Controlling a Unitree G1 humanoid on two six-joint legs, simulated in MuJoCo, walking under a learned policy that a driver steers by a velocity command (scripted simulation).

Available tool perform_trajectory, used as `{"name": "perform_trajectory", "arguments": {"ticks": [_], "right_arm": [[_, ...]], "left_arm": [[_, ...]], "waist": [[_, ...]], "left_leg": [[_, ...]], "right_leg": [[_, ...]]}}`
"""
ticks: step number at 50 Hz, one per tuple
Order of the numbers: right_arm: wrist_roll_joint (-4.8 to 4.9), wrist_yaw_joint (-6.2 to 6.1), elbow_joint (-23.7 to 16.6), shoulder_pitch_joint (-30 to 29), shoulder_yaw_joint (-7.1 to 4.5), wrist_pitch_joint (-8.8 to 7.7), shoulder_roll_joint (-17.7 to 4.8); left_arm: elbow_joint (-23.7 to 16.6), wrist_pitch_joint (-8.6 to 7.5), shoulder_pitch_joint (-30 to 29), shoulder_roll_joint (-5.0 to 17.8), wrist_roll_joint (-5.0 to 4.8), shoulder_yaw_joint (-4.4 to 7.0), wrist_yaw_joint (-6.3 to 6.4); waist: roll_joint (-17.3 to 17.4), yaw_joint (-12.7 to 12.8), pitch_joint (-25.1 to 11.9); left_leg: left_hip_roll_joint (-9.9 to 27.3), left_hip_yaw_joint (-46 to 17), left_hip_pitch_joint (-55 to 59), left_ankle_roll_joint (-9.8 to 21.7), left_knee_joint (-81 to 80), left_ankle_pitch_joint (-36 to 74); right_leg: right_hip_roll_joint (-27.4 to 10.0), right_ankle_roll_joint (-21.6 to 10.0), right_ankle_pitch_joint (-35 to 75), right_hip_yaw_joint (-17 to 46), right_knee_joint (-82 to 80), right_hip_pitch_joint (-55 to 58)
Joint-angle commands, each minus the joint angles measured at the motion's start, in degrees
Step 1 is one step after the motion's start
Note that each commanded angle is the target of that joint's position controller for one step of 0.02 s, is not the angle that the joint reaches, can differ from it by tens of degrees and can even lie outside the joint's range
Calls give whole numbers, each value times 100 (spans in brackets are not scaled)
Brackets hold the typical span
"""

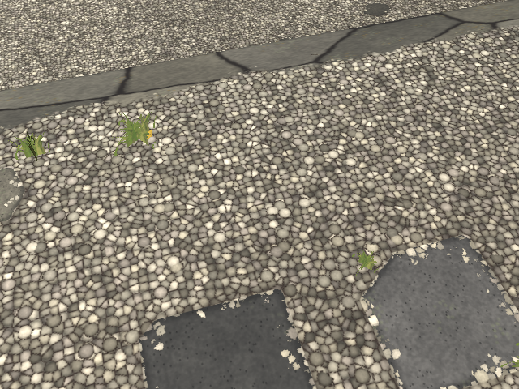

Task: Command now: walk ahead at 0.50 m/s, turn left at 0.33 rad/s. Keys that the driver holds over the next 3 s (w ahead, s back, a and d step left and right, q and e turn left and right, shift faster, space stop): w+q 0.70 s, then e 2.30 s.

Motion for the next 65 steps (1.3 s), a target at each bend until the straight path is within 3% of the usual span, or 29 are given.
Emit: {"name": "perform_trajectory", "arguments": {"ticks": [1,2,3,6,13,18,21,22,23,24,25,26,28,30,33,38,42,44,45,46,47,48,49,50,51,53,56,60,65], "right_arm": [[-15,-72,-166,1019,-253,-4,-874],[-52,-80,-242,774,-219,4,-750],[-116,-98,-304,669,-177,2,-649],[-60,-163,-341,738,-208,-10,-712],[42,-367,-256,1370,-280,105,-906],[60,-423,-232,1647,-297,231,-910],[28,-427,-369,1378,-272,271,-784],[-41,-396,-501,1260,-162,243,-491],[57,-395,-642,1968,-40,176,-106],[115,-396,-647,2082,-67,148,-466],[123,-391,-628,1650,-191,178,-910],[67,-391,-698,1275,-210,219,-915],[12,-341,-816,1029,-243,269,-752],[64,-294,-854,1096,-208,347,-502],[17,-283,-1027,820,-181,396,-392],[-74,-172,-1203,74,-46,255,-92],[-89,-73,-1363,-365,-92,138,-259],[-158,-113,-1176,220,-209,103,-513],[-232,-177,-1016,721,-314,90,-811],[-394,-277,-940,1402,-399,105,-1268],[-470,-308,-1050,1271,-324,181,-1294],[-317,-277,-1094,1308,-314,286,-1068],[-212,-270,-1071,987,-259,320,-903],[-145,-282,-1008,640,-198,328,-708],[-137,-282,-984,342,-152,329,-551],[-266,-301,-938,-118,-194,315,-607],[-274,-387,-832,-325,-234,278,-637],[-196,-513,-649,-326,-302,361,-798],[13,-509,-431,-351,-357,518,-931]], "left_arm": [[-721,-396,-402,738,-115,84,-34],[-760,-401,-561,738,10,122,9],[-802,-355,-498,723,68,150,23],[-875,-187,-440,527,116,137,60],[-1297,-219,-1871,262,66,41,5],[-1482,-354,-2288,495,-13,110,-132],[-1266,-430,-1348,768,-1,262,-99],[-1174,-445,-504,1046,93,350,-46],[-1029,-366,217,1545,177,488,-18],[-959,-312,287,1185,51,417,-58],[-1038,-282,4,756,26,300,-48],[-1074,-237,-278,607,57,240,-42],[-996,-216,-643,403,94,155,-54],[-915,-256,-716,436,77,178,-76],[-752,-305,-664,658,66,259,-73],[-465,-191,-522,785,13,241,-46],[-197,-53,-163,1068,-160,265,-71],[-160,-4,-321,1117,-211,266,-47],[-132,-19,-220,958,-176,209,-44],[-323,-64,-226,574,31,54,-43],[-162,-48,827,57,42,-141,-90],[-25,31,740,737,-116,39,-77],[-200,107,198,914,-228,119,-59],[-219,210,-20,761,-179,106,13],[-198,350,-52,726,-103,135,83],[-192,595,200,544,-70,149,178],[-386,712,38,461,-27,181,221],[-696,738,-471,466,-3,174,94],[-792,762,-326,557,15,268,-77]], "waist": [[241,-528,-933],[-7,-352,-628],[122,-161,-598],[315,-13,-453],[472,-493,-164],[581,-549,-169],[740,9,-551],[398,416,-1281],[-1131,302,-2173],[-1664,278,-2107],[-944,371,-1278],[-491,314,-779],[-502,55,-227],[-641,-58,-131],[-450,-74,-61],[-259,97,61],[-493,153,-100],[-551,-276,-432],[-417,-492,-785],[243,-683,-1638],[1510,-302,-2660],[1061,-574,-2945],[885,-521,-2173],[580,-349,-1628],[609,-188,-1193],[833,132,-849],[850,170,-718],[808,26,-752],[669,183,-704]], "left_leg": [[1761,-3267,3479,1175,-1758,-444],[1583,-2827,2746,1131,-1855,205],[1441,-2599,2322,1124,-1981,622],[1241,-2139,1731,1221,-2241,1081],[794,-1679,1440,787,-2125,726],[1057,-2416,2066,690,-1488,475],[818,-2527,1983,418,-604,968],[514,-2150,1373,216,718,655],[-308,-1291,-599,-208,2619,-1246],[-19,-1237,-1585,-287,3641,-2520],[260,-1281,-1859,-325,4030,-2045],[463,-1066,-1750,-369,4034,-1589],[765,-982,-1420,-401,3585,-1088],[864,-822,-1162,-434,3400,-886],[944,-813,-1395,-532,2889,-407],[695,-404,-668,-468,937,802],[403,-179,-96,-314,-58,772],[205,-117,841,-122,-777,1119],[312,-157,1833,38,-979,2151],[1486,-1134,3494,398,-351,5006],[3064,-2688,4927,1506,-129,6390],[2842,-2590,4480,1493,-357,5330],[2503,-2012,3961,1275,-611,4392],[2241,-1690,3299,1051,-877,3428],[2087,-1405,2507,947,-1197,2660],[1926,-892,1243,924,-1750,1769],[1991,-479,923,946,-2002,1064],[2126,-216,1124,875,-2021,548],[2106,85,1346,400,-1337,38]], "right_leg": [[-363,-150,651,468,1632,-3289],[-527,-113,923,419,1196,-3024],[-640,-79,1081,464,947,-2649],[-653,138,1231,347,292,-2448],[-208,372,3268,219,-2260,-2166],[7,259,2838,361,-3036,-1814],[-47,-94,2514,268,-3480,-379],[-823,-468,2401,901,-3276,1053],[-2145,-1360,1627,3065,-3392,3235],[-2580,-1544,580,4320,-3827,3272],[-2331,-1291,339,3592,-3951,2546],[-2063,-1092,837,2764,-4038,1824],[-1619,-941,1705,1757,-4392,781],[-1460,-958,2104,1162,-4678,351],[-1538,-1090,2792,599,-4874,357],[-1193,-935,4390,-378,-4661,213],[-1318,-820,4950,-107,-4100,731],[-1195,-583,5261,-21,-3361,841],[-908,-364,5050,-135,-2650,532],[-501,-37,2963,-349,-1199,-553],[53,318,-1368,54,604,-1950],[-91,360,-1485,629,1203,-2032],[-241,370,-1244,455,1358,-2533],[-426,418,-869,318,1147,-2663],[-532,502,-550,273,959,-2440],[-477,623,10,54,861,-1650],[-537,552,496,-23,369,-1516],[-595,348,952,-147,-597,-1248],[-305,-82,1363,-554,-2199,-445]]}}
Next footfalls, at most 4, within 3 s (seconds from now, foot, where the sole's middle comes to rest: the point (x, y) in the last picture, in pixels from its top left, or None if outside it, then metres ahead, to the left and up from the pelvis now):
0.44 right None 0.43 -0.10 -0.76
0.90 left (179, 342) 0.56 0.24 -0.76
1.32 right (279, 333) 0.59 -0.01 -0.76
1.84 left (195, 329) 0.60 0.20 -0.76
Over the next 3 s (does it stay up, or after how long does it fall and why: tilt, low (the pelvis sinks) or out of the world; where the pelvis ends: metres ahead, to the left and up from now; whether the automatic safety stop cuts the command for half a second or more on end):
stays up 0.54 0.06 0.02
